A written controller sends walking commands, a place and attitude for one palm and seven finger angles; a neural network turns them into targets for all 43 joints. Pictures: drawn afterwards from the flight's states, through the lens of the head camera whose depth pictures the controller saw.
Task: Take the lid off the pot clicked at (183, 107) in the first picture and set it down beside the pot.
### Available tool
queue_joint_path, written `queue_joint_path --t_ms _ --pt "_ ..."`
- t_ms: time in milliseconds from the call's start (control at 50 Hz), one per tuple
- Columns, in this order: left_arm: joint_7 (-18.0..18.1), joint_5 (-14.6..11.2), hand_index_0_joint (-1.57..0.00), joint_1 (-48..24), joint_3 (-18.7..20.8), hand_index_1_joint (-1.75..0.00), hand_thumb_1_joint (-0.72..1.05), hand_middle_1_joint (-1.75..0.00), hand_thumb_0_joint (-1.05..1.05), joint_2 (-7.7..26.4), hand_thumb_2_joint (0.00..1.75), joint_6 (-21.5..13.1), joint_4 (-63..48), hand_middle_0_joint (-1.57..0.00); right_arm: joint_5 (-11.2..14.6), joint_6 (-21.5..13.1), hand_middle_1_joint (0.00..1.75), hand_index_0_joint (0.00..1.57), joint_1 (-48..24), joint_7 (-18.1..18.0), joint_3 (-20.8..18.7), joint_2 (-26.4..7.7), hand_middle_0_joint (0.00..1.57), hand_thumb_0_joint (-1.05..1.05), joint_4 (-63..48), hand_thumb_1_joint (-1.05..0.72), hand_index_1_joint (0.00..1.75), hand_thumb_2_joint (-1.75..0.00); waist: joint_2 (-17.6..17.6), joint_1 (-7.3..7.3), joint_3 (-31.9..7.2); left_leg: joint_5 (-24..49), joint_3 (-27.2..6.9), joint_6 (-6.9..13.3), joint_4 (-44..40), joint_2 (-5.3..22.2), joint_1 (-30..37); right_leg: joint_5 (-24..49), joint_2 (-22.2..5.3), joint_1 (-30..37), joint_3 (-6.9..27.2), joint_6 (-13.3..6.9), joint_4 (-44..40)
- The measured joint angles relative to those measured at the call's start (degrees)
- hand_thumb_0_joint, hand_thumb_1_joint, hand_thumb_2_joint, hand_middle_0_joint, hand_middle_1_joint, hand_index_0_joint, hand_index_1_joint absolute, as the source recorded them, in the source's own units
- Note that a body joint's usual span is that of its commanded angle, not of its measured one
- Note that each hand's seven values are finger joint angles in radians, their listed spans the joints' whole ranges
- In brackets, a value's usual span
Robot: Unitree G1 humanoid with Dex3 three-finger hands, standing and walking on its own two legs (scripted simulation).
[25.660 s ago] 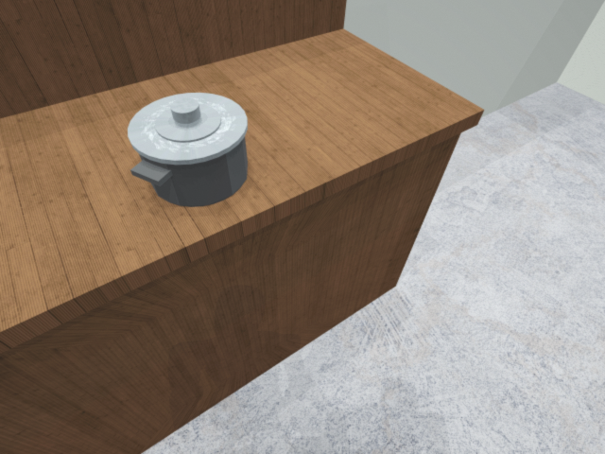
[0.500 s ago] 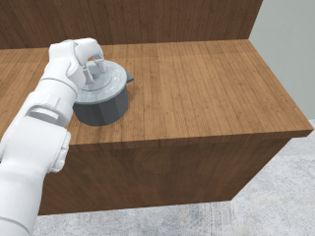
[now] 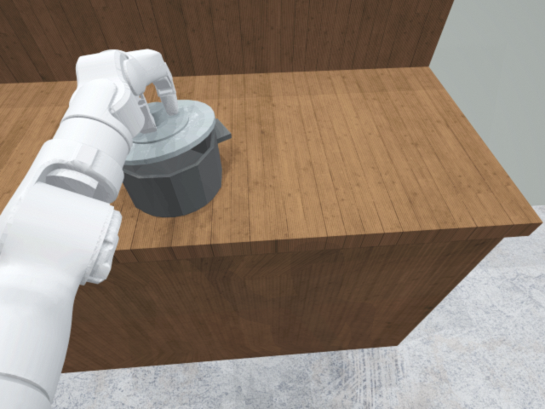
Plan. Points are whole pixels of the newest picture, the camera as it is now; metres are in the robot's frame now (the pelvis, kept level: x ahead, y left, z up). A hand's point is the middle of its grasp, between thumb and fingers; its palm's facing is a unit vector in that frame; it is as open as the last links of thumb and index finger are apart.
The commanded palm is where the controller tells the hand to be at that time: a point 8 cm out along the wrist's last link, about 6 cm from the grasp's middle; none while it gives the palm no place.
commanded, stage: lift the lid straight up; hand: left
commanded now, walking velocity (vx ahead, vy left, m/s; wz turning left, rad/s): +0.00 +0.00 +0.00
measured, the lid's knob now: (152, 113) +0.52 +0.15 +0.17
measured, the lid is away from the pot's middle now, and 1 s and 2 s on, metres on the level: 0.01 0.03 0.03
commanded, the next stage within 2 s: open the fingers wide in 0.46 s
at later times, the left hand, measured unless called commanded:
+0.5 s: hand (134, 74) +0.49 +0.15 +0.25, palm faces -0.25 -0.11 -0.96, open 4.2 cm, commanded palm +0.47 +0.16 +0.31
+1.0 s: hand (125, 67) +0.48 +0.15 +0.26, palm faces -0.21 -0.08 -0.97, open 6.1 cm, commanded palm +0.47 +0.15 +0.31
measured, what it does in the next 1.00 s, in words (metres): stands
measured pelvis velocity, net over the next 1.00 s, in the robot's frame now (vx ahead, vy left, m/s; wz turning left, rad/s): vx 0.00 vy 0.00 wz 0.00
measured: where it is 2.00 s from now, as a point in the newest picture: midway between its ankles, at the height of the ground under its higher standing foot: outside the picture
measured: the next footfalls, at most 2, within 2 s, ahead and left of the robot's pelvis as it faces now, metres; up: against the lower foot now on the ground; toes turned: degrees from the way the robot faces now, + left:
none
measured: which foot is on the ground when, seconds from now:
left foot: down 0.00-1.00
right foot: down 0.00-1.00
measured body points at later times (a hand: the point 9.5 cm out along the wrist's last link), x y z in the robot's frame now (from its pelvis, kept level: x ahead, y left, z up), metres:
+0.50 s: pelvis +0.00 +0.00 +0.00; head +0.02 -0.02 +0.45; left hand +0.49 +0.15 +0.31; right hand +0.08 -0.27 -0.13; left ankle +0.01 +0.08 -0.74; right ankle -0.03 -0.13 -0.74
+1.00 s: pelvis +0.00 +0.00 +0.00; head +0.02 -0.02 +0.45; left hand +0.49 +0.16 +0.32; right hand +0.09 -0.26 -0.12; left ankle +0.01 +0.08 -0.74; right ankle -0.03 -0.13 -0.74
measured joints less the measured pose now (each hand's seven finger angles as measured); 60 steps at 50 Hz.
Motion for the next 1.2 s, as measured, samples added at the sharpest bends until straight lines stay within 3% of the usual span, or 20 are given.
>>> queue_joint_path --t_ms 120,360,580,640,700,780,840,1040,1200 --pt "-0.02 0.39 -0.65 0.21 1.08 -0.96 0.37 -1.16 0.10 1.19 0.75 -0.41 -2.41 -1.19 -0.16 -0.56 0.30 0.20 0.23 -0.05 -0.21 -0.19 0.20 0.00 -0.18 -0.90 0.30 -0.90 0.24 -0.06 0.23 0.18 0.18 0.01 -0.36 0.01 0.41 0.10 0.00 0.23 0.20 0.01 -0.11" --pt "0.47 0.39 -0.79 -2.62 -0.82 -1.04 0.67 -1.17 0.02 1.46 0.88 2.29 -3.22 -1.19 0.13 0.58 0.30 0.20 -0.83 0.94 0.27 -0.40 0.20 0.01 -0.17 -0.90 0.30 -0.90 0.57 0.62 -0.57 0.41 0.09 -0.09 -0.96 -0.14 0.82 -0.04 -0.13 0.40 0.15 -0.07 -0.10" --pt "-0.61 0.47 -0.82 -4.06 -0.93 -1.06 0.73 -1.17 0.00 1.69 0.91 4.30 -4.67 -1.19 0.36 1.49 0.30 0.20 -3.11 0.80 1.09 -0.08 0.20 0.00 -1.17 -0.90 0.30 -0.90 0.50 1.04 -0.46 0.55 -0.05 -0.23 -1.38 -0.14 1.73 -0.09 -0.11 1.19 0.05 -0.20 -0.23" --pt "-0.81 2.20 -0.82 -3.99 -1.84 -1.05 0.72 -1.16 0.00 2.48 0.91 3.62 -5.97 -1.19 0.35 2.29 0.30 0.20 -3.48 0.94 1.17 -0.02 0.20 0.00 -1.71 -0.90 0.30 -0.90 0.32 1.21 -0.62 0.49 -0.03 -0.32 -1.15 -0.05 1.41 -0.13 -0.02 0.87 0.07 -0.27 -0.02" --pt "-0.93 2.16 -0.82 -3.97 -3.50 -1.03 0.70 -1.13 0.00 2.18 0.92 3.20 -6.80 -1.18 0.47 3.31 0.30 0.20 -3.73 1.26 0.98 -0.05 0.20 0.00 -1.89 -0.90 0.30 -0.90 0.08 1.52 -0.61 0.41 -0.29 -0.38 -0.75 -0.06 0.94 -0.23 -0.02 0.56 -0.21 -0.32 0.23" --pt "-1.71 0.67 -0.81 -1.94 -1.53 -0.97 0.64 -1.06 0.00 2.42 0.93 2.19 -9.31 -1.15 0.42 4.34 0.30 0.20 -4.42 1.19 1.17 -0.25 0.20 0.00 -2.16 -0.90 0.30 -0.90 -0.09 1.44 -0.21 0.41 -0.28 -0.36 -0.68 -0.03 0.98 -0.21 0.01 0.59 -0.19 -0.35 0.29" --pt "-1.49 1.04 -0.81 -0.93 -2.55 -0.91 0.58 -1.00 0.00 2.98 0.95 1.62 -11.52 -1.13 0.50 3.84 0.30 0.20 -4.12 0.89 0.82 -0.22 0.20 0.01 -2.58 -0.90 0.30 -0.90 0.01 1.54 -0.23 0.42 -0.25 -0.35 -0.79 -0.08 1.19 -0.21 -0.04 0.78 -0.15 -0.32 0.23" --pt "-1.23 1.04 -0.80 -1.72 -2.62 -0.68 0.33 -0.74 0.00 2.72 1.04 3.52 -10.14 -1.03 0.65 4.17 0.30 0.20 -3.97 1.31 1.13 0.01 0.20 0.00 -2.14 -0.90 0.30 -0.90 0.55 1.83 -0.35 0.61 0.00 -0.24 -1.12 -0.19 1.56 -0.11 -0.16 0.95 0.12 -0.16 0.17" --pt "-1.32 0.22 -0.80 -1.43 -2.01 -0.48 0.12 -0.53 0.00 1.80 1.12 3.08 -10.07 -0.94 0.68 4.54 0.30 0.20 -4.42 1.07 1.66 0.28 0.20 0.01 -1.71 -0.90 0.30 -0.90 0.39 1.77 -0.32 0.69 -0.11 -0.20 -0.97 -0.24 1.88 -0.07 -0.20 1.27 0.01 -0.18 0.38"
